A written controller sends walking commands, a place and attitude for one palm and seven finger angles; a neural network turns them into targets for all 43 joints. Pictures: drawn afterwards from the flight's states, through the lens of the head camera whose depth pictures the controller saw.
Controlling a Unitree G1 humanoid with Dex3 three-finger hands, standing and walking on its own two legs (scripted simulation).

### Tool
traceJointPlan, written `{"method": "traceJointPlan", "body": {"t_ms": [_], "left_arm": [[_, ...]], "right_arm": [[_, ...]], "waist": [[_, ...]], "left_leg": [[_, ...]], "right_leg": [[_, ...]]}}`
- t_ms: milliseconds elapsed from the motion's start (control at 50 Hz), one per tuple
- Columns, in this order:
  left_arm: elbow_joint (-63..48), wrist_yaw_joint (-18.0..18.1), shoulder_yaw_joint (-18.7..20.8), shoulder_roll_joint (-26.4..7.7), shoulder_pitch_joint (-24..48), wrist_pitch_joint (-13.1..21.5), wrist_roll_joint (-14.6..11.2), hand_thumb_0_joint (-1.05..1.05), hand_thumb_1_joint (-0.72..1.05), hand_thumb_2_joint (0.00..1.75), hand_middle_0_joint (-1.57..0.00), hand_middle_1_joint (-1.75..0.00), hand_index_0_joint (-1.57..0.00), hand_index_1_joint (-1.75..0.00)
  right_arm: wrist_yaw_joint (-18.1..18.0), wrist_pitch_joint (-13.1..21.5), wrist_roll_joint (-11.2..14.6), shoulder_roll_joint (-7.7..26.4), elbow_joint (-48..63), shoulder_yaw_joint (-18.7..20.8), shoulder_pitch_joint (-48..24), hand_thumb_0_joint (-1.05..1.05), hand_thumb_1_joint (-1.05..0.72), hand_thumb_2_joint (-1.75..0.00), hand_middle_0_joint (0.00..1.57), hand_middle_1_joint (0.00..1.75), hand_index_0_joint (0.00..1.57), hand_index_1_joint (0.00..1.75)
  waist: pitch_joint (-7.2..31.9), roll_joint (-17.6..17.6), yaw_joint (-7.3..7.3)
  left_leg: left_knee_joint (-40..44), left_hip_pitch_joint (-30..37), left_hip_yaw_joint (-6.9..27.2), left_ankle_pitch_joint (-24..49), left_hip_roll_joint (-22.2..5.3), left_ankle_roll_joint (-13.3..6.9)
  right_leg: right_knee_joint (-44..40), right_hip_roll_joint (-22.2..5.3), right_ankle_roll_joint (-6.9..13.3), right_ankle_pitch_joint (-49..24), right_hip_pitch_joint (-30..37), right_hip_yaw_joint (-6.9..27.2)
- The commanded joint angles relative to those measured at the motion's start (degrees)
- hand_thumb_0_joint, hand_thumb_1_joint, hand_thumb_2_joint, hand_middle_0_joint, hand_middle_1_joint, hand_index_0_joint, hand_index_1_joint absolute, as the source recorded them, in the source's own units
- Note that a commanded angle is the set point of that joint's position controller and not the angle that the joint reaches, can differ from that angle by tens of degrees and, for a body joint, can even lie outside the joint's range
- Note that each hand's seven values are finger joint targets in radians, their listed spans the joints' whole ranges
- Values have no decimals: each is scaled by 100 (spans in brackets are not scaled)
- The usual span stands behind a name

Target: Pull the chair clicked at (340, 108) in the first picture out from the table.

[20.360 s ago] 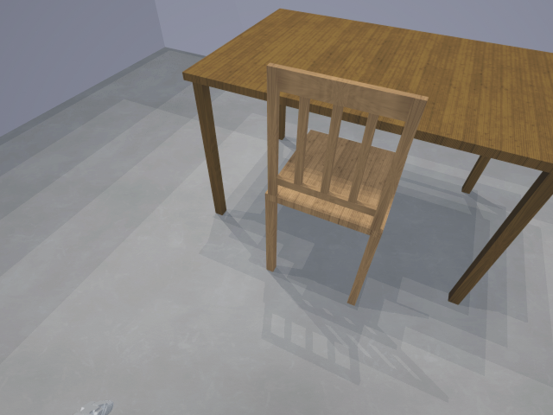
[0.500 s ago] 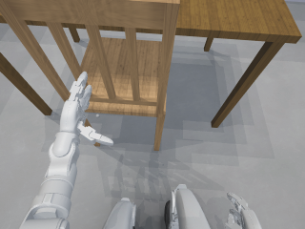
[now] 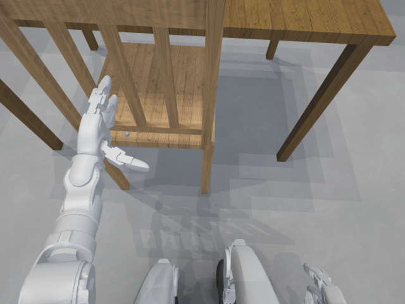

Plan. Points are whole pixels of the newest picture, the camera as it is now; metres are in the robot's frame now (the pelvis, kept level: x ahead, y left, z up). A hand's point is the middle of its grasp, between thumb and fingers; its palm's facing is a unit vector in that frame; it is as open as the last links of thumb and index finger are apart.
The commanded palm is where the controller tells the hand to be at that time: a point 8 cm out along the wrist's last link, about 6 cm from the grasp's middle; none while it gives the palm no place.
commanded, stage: push the fingers through the gap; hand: left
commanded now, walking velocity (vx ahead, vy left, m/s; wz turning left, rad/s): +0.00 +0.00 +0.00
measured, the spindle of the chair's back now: (128, 84) +0.55 +0.14 +0.05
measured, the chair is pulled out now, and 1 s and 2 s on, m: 0.00 0.00 0.00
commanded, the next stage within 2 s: hook a spindle and tug to test in 1.12 s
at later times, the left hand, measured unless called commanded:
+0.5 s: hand (131, 112) +0.48 +0.13 +0.04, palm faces -0.06 -1.00 -0.05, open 17.0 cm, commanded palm +0.46 +0.19 +0.03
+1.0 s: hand (131, 104) +0.51 +0.14 +0.03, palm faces -0.05 -1.00 -0.04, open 17.0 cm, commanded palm +0.48 +0.19 +0.03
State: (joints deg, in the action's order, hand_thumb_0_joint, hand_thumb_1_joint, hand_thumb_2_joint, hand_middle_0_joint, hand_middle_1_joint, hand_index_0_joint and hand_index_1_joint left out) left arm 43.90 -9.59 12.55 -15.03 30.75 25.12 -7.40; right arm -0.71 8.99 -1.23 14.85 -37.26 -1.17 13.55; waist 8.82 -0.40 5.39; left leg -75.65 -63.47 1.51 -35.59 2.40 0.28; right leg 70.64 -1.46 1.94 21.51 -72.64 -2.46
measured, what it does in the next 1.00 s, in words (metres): stands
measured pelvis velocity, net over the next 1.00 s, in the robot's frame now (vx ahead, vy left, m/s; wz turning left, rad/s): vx -0.01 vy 0.01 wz -0.02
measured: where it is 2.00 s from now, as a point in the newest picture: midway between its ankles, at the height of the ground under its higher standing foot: outside the picture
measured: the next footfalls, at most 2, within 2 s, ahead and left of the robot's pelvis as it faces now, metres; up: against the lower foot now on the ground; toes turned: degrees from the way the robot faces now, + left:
none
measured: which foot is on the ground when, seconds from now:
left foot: down 0.00-1.00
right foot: down 0.00-1.00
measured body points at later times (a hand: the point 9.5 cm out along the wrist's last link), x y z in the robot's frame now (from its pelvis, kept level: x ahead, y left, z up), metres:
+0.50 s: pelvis -0.01 +0.00 -0.01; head +0.13 +0.00 +0.42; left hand +0.48 +0.19 +0.05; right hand +0.05 -0.27 -0.13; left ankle +0.00 +0.12 -0.61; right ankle +0.10 -0.10 -0.61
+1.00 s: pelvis -0.01 +0.01 -0.01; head +0.15 +0.01 +0.41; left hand +0.50 +0.19 +0.04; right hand +0.02 -0.26 -0.13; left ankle +0.00 +0.12 -0.61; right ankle +0.10 -0.10 -0.61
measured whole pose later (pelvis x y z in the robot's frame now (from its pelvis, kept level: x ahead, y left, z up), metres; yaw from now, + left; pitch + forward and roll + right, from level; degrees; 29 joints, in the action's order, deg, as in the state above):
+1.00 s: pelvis -0.01 +0.01 -0.01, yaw -1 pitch +27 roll +0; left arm 64.7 -8.9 19.7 -22.4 50.2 26.2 -3.0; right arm 1.9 4.8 -2.7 15.8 -38.2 -2.1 18.7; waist 8.7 -0.9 10.3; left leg -78.0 -69.5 1.1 -35.5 1.7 -0.5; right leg 70.8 -0.6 1.2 19.9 -78.0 -2.2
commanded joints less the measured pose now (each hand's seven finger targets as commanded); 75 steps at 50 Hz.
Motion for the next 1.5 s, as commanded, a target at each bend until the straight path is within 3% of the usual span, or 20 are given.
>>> {"method": "traceJointPlan", "body": {"t_ms": [0,180,320,420,460,500,540,640,700,760,800,820,900,960,1080,1100,1140,1200,1280,1480], "left_arm": [[-946,33,311,-1073,2115,443,-27,0,-50,30,-6,-8,-6,-8],[-391,17,393,-1201,2712,477,26,0,-50,30,-6,-8,-6,-8],[7,59,620,-1601,3451,645,133,0,-50,30,-6,-8,-6,-8],[312,27,592,-1623,3795,681,191,0,-50,30,-6,-8,-6,-8],[666,2,504,-1520,3987,607,207,0,-50,30,-6,-8,-6,-8],[808,6,631,-1727,4185,550,236,0,-50,30,-6,-8,-6,-8],[723,28,722,-1824,4275,577,249,0,-50,30,-6,-8,-6,-8],[862,96,826,-1978,4503,607,346,0,-50,30,-6,-8,-6,-8],[1002,105,810,-1988,4613,558,391,0,-50,30,-6,-8,-6,-8],[899,76,897,-2074,4428,542,408,0,-50,30,-6,-8,-6,-8],[833,45,821,-1948,4273,524,385,0,-50,30,-6,-8,-6,-8],[870,38,731,-1822,4213,513,369,0,-50,30,-6,-8,-6,-8],[932,78,840,-1981,4336,444,367,0,-50,30,-6,-8,-6,-8],[682,116,828,-1998,4476,576,363,0,-50,30,-6,-8,-6,-8],[885,121,506,-1677,4606,631,423,0,-50,30,-6,-8,-6,-8],[862,126,648,-1846,4557,633,430,0,-50,30,-6,-8,-6,-8],[980,122,523,-1649,4441,590,429,0,-50,30,-6,-8,-6,-8],[978,147,513,-1584,4427,526,399,0,-50,30,-6,-8,-6,-8],[900,205,764,-1843,4327,532,384,0,-50,30,-13,-30,-13,-30],[796,203,590,-1707,4436,660,419,0,-50,30,-31,-85,-31,-85]], "right_arm": [[-59,199,3,840,472,359,516,0,-90,-90,20,30,20,30],[-13,105,-24,901,376,364,706,0,-90,-90,20,30,20,30],[-6,112,-59,948,329,330,828,0,-90,-90,20,30,20,30],[44,93,-86,1003,287,345,979,0,-90,-90,20,30,20,30],[54,64,-84,1028,198,341,1008,0,-90,-90,20,30,20,30],[60,28,-93,1069,183,325,1064,0,-90,-90,20,30,20,30],[70,21,-103,1071,228,339,1099,0,-90,-90,20,30,20,30],[118,-45,-147,1086,196,322,1224,0,-90,-90,20,30,20,30],[140,-111,-154,1103,183,309,1255,0,-90,-90,20,30,20,30],[154,-164,-147,1118,254,326,1304,0,-90,-90,20,30,20,30],[196,-197,-145,1098,276,330,1304,0,-90,-90,20,30,20,30],[199,-212,-135,1098,297,329,1311,0,-90,-90,20,30,20,30],[186,-300,-126,1119,252,321,1308,0,-90,-90,20,30,20,30],[182,-287,-136,1090,267,314,1276,0,-90,-90,20,30,20,30],[189,-312,-154,1111,175,331,1282,0,-90,-90,20,30,20,30],[183,-324,-154,1133,173,332,1308,0,-90,-90,20,30,20,30],[188,-354,-149,1125,180,345,1312,0,-90,-90,20,30,20,30],[195,-408,-158,1115,193,341,1302,0,-90,-90,20,30,20,30],[190,-442,-162,1071,258,316,1266,0,-90,-90,20,30,20,30],[194,-410,-151,1057,253,327,1233,0,-90,-90,20,30,20,30]], "waist": [[2714,2,50],[2702,-48,186],[2689,-71,264],[2976,-294,325],[2801,-205,448],[2734,-174,456],[3105,-292,417],[3221,-401,451],[3043,-337,538],[3342,-461,433],[3363,-584,379],[3323,-483,440],[2947,-298,492],[3125,-552,450],[2900,-612,613],[2989,-633,538],[3033,-768,538],[2990,-586,558],[3094,-435,481],[3093,-490,531]], "left_leg": [[1095,-39,-124,1219,85,-17],[1069,-131,-147,1114,87,-44],[1041,-309,-120,868,98,-82],[1007,-118,-92,1113,92,-64],[966,-229,-74,1034,69,-72],[965,-368,-58,911,73,-82],[927,-221,-76,1089,83,-83],[863,-196,-42,1352,70,-64],[862,-269,-22,1294,48,-75],[893,-70,-16,1548,41,-32],[921,62,-15,1630,34,-4],[920,98,7,1648,21,3],[959,-196,-13,1278,20,-58],[971,-17,-3,1331,32,-36],[968,159,71,1337,9,4],[989,208,109,1450,2,30],[997,432,133,1676,-7,108],[977,343,118,1712,-6,82],[919,50,-7,1702,34,1],[932,62,7,1499,32,-18]], "right_leg": [[-841,65,-82,-501,3125,424],[-881,86,-91,-429,3023,431],[-876,101,-71,-73,2903,488],[-743,132,-47,-404,2798,389],[-749,123,-69,-365,2614,363],[-758,123,-62,-215,2607,378],[-713,135,-60,-411,2700,380],[-601,168,-53,-707,2675,328],[-622,175,-54,-657,2587,307],[-558,180,-37,-912,2711,262],[-572,196,-25,-960,2691,244],[-558,216,-28,-931,2604,209],[-705,206,-54,-611,2624,266],[-689,207,-37,-618,2624,266],[-689,216,-32,-534,2278,171],[-639,209,-8,-614,2333,150],[-594,207,-1,-714,2173,81],[-622,208,-13,-808,2277,95],[-640,193,-32,-1037,2694,216],[-661,192,-28,-883,2666,249]]}}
